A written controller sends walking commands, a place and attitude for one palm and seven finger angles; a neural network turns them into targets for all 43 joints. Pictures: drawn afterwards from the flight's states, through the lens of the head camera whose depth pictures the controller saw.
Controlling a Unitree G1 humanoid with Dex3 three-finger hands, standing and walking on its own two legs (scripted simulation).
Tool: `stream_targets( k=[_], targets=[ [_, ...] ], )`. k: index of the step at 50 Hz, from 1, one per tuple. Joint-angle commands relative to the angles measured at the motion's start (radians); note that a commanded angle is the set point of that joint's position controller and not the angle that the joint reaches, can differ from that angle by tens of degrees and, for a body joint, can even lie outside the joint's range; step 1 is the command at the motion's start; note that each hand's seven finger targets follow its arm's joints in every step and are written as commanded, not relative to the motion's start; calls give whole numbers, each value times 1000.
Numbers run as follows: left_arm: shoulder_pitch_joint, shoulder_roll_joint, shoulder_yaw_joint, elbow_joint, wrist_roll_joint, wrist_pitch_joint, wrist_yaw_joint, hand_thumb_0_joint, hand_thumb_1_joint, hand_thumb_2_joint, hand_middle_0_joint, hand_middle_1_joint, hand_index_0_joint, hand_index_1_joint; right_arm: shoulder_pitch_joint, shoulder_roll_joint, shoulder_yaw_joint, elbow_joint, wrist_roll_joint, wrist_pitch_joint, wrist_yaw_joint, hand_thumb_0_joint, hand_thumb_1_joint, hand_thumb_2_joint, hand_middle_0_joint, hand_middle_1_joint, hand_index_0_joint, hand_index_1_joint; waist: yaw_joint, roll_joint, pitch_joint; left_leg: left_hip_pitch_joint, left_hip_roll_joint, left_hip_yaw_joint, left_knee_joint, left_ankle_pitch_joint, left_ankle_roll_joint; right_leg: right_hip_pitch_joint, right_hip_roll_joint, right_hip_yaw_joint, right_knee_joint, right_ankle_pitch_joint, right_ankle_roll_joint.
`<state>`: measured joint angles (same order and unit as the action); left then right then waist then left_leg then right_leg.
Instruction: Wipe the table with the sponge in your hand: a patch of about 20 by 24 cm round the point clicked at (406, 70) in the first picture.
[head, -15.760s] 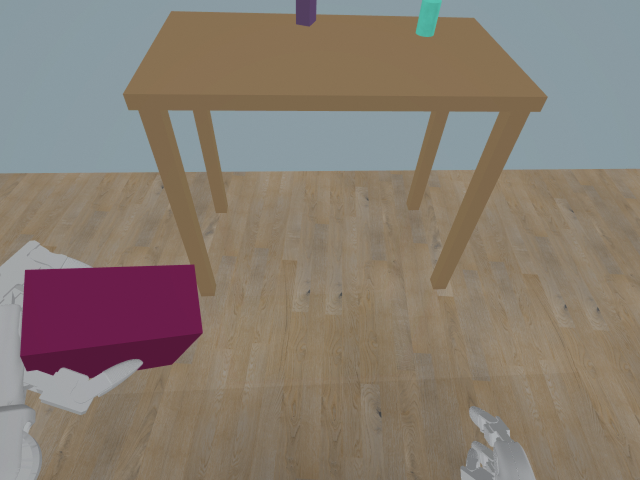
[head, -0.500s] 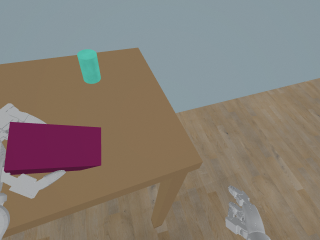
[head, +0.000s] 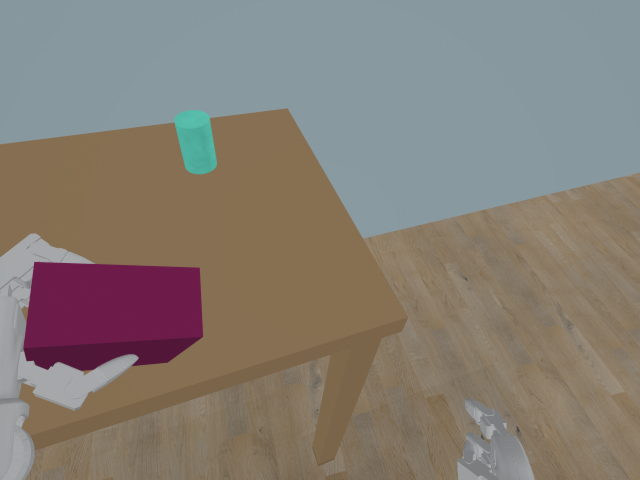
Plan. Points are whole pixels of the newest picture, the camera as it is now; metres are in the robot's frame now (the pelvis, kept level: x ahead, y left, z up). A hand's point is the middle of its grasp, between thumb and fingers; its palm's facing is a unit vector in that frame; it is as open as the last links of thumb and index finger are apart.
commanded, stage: look again from close up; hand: left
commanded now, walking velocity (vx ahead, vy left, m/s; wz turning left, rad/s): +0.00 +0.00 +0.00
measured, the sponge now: (138, 321) +0.23 +0.21 +0.13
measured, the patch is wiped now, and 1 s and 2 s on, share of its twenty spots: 0.00 0.00 0.00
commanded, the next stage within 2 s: come to a stop and stand still in 0.02 s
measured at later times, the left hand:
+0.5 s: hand (44, 256) +0.25 +0.28 +0.19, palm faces +0.48 -0.78 -0.40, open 10.6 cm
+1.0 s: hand (94, 291) +0.24 +0.25 +0.15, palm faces +0.35 -0.86 -0.36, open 10.6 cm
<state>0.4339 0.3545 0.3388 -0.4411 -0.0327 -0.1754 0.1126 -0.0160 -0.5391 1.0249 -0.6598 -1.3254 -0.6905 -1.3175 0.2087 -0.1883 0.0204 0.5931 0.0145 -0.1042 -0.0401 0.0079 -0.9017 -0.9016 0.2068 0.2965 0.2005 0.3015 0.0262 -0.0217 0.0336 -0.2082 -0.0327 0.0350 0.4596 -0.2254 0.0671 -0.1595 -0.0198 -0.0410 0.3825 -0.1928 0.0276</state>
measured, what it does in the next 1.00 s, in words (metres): stands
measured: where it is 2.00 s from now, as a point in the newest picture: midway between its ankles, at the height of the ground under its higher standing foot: outside the picture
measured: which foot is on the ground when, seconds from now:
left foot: down 0.00-1.00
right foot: down 0.00-1.00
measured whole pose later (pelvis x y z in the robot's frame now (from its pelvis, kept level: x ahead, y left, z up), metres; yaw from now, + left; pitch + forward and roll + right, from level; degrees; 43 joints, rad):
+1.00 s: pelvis +0.02 +0.01 +0.00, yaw -1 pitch +0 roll -2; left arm 0.41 0.36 0.35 -0.49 -0.03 -0.20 0.09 -0.02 -0.54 1.03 -0.66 -1.32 -0.69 -1.31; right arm 0.15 -0.20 0.02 0.57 0.01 -0.11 -0.02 0.01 -0.90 -0.90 0.21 0.30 0.20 0.30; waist 0.03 -0.04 0.05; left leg -0.23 -0.04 0.05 0.50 -0.27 0.08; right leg -0.19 -0.03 -0.02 0.43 -0.24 0.04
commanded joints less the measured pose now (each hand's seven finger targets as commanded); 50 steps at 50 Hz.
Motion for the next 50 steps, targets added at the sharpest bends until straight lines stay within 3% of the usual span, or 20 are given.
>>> stream_targets(
  k=[1, 7, 8, 15, 16, 17, 18, 20, 22, 24, 25, 29, 32, 33, 37, 38, 43, 45, 47, 50],
  targets=[
    [-123, 159, 95, -230, -4, -75, 22, 0, 100, 1300, -1200, -1600, -1200, -1600, -98, -135, -61, -167, -1, -58, -15, 0, -900, -900, 200, 300, 200, 300, -7, 92, -79, -102, 113, -130, -166, -90, -31, 97, -34, 63, -40, 22, -44],
    [-108, 167, 107, -218, 1, -75, 26, 0, 100, 1300, -1200, -1600, -1200, -1600, -101, -137, -63, -158, 0, -68, -15, 0, -900, -900, 200, 300, 200, 300, -7, 90, -85, -100, 104, -127, -160, -98, -31, 93, -33, 66, -49, 11, -45],
    [-115, 138, 80, -222, 0, -78, 22, 0, 100, 1300, -1200, -1600, -1200, -1600, -95, -140, -62, -158, -4, -66, -14, 0, -900, -900, 200, 300, 200, 300, -9, 95, -89, -100, 104, -131, -163, -101, -30, 94, -31, 63, -46, 4, -47],
    [-99, 166, 107, -255, -5, -81, 22, 0, 100, 1300, -1200, -1600, -1200, -1600, -93, -143, -68, -158, -2, -69, -11, 0, -900, -900, 200, 300, 200, 300, -8, 84, -123, -68, 108, -133, -132, 16, -36, 113, -39, 60, -18, 92, -49],
    [-1130, 958, 670, -490, 164, -190, 22, 0, 100, 1300, -1200, -1600, -1200, -1600, 19, -163, -45, -159, -57, -106, 0, 0, -900, -900, 200, 300, 200, 300, 1, 3, 47, -208, 121, -87, 5, 123, -28, -94, -65, 79, -53, 90, -48],
    [-789, 528, 366, -12, 66, -133, 3, 0, 100, 1300, -1200, -1600, -1200, -1600, -70, -94, -43, -58, 8, -69, -3, 0, -900, -900, 200, 300, 200, 300, -18, 141, -24, -60, 154, -129, -6, 98, -39, -159, -129, 44, 22, -62, -90],
    [-577, 378, 264, -79, 24, -124, -6, 0, 100, 1300, -1200, -1600, -1200, -1600, -93, -118, -63, -106, -12, -66, 10, 0, -900, -900, 200, 300, 200, 300, 4, 115, -30, -37, 135, -130, -89, 60, -51, -77, -59, 50, 36, -29, -87],
    [-367, 243, 147, 12, 1, -127, -34, 0, 100, 1300, -1200, -1600, -1200, -1600, -40, -147, -78, -135, 1, -91, 22, 0, -900, -900, 200, 300, 200, 300, 9, 164, -174, 10, 102, -97, -58, 26, -45, -12, -57, 101, 34, 27, -78],
    [-107, 103, 55, -68, -26, -125, -53, 0, 100, 1300, -1200, -1600, -1200, -1600, -53, -132, -76, -141, 12, -89, 57, 0, -900, -900, 200, 300, 200, 300, 17, 188, -227, 50, 117, -107, -77, 74, -37, 3, -43, 65, 67, 61, -62],
    [-14, 122, 52, -241, -14, -120, -54, 0, 100, 1300, -1200, -1600, -1200, -1600, -69, -144, -76, -170, 8, -79, 75, 0, -900, -900, 200, 300, 200, 300, 18, 140, -216, 6, 138, -104, -89, 80, -31, 36, -36, 45, 73, 74, -52],
    [4, 135, 61, -266, -13, -116, -50, 0, 100, 1300, -1200, -1600, -1200, -1600, -81, -142, -70, -176, 8, -78, 75, 0, -900, -900, 200, 300, 200, 300, 17, 73, -187, -33, 133, -100, -95, 55, -33, 48, -35, 42, 58, 68, -49],
    [-4, 248, 206, -240, -9, -105, -11, 0, 100, 1300, -1200, -1600, -1200, -1600, -105, -142, -61, -189, -2, -63, 36, 0, -900, -900, 200, 300, 200, 300, 8, -75, -152, -53, 110, -84, -82, 43, -46, 41, -39, 49, 31, 61, -47],
    [-130, 318, 267, -268, -14, -119, 2, 0, 100, 1300, -1200, -1600, -1200, -1600, -114, -141, -56, -180, -4, -55, 7, 0, -900, -900, 200, 300, 200, 300, -8, 18, -143, -42, 106, -90, -80, 74, -40, 37, -38, 70, 54, 94, -48],
    [-137, 250, 215, -226, -20, -118, -1, 0, 100, 1300, -1200, -1600, -1200, -1600, -103, -128, -55, -176, -2, -53, 2, 0, -900, -900, 200, 300, 200, 300, -12, 61, -144, -43, 111, -92, -79, 101, -39, 46, -44, 58, 61, 112, -49],
    [-122, 214, 179, -176, -12, -112, -9, 0, 100, 1300, -1200, -1600, -1200, -1600, -91, -133, -56, -151, -2, -63, 6, 0, -900, -900, 200, 300, 200, 300, -6, 159, -163, 31, 101, -67, -36, 259, -49, 30, -37, 59, 60, 207, -54],
    [-116, 173, 137, -181, -13, -111, -13, 0, 100, 1300, -1200, -1600, -1200, -1600, -81, -135, -56, -151, -3, -60, 10, 0, -900, -900, 200, 300, 200, 300, -7, 141, -164, 26, 103, -71, -30, 279, -49, 35, -38, 49, 51, 209, -52],
    [-64, 139, 78, -231, -8, -91, -13, 0, 100, 1300, -1200, -1600, -1200, -1600, -104, -140, -54, -163, -3, -57, 19, 0, -900, -900, 200, 300, 200, 300, -3, 47, -167, 28, 98, -74, -29, 296, -46, 44, -34, 45, 34, 241, -46],
    [-77, 171, 106, -257, -7, -89, -7, 0, 100, 1300, -1200, -1600, -1200, -1600, -110, -144, -58, -167, -3, -56, 14, 0, -900, -900, 200, 300, 200, 300, -2, 33, -173, 19, 97, -78, -34, 290, -46, 58, -33, 48, 35, 246, -45],
    [-89, 223, 156, -291, -3, -90, 3, 0, 100, 1300, -1200, -1600, -1200, -1600, -129, -143, -57, -170, -2, -54, 8, 0, -900, -900, 200, 300, 200, 300, -2, 69, -194, 40, 97, -77, -40, 323, -49, 63, -26, 48, 56, 257, -44],
    [-93, 198, 144, -275, -9, -90, 3, 0, 100, 1300, -1200, -1600, -1200, -1600, -111, -138, -61, -170, -1, -47, 3, 0, -900, -900, 200, 300, 200, 300, -4, 107, -193, 47, 107, -85, -35, 388, -57, 70, -29, 37, 60, 262, -45]
  ],
)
